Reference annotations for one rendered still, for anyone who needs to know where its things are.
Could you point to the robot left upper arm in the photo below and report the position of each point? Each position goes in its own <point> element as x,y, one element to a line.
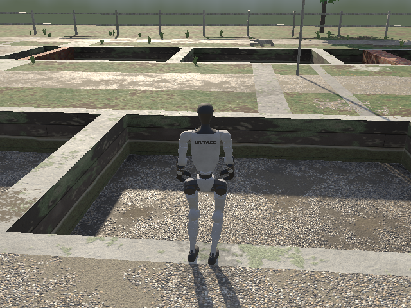
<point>183,147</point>

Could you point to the robot right upper arm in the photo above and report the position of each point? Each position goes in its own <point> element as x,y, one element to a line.
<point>227,146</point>

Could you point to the right robot hand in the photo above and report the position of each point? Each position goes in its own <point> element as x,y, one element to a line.
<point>231,175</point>

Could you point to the robot right shin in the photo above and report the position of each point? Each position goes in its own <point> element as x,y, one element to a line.
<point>215,234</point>

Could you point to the left robot hand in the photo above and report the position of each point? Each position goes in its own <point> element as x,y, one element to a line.
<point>181,178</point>

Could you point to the right robot forearm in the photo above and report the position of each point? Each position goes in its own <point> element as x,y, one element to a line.
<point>230,167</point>

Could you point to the robot shin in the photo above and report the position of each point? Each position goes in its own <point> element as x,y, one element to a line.
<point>215,234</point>
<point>192,231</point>

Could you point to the left robot forearm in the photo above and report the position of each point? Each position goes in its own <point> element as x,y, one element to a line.
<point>180,169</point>

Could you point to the robot left shin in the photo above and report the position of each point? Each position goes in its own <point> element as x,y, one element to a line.
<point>192,231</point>

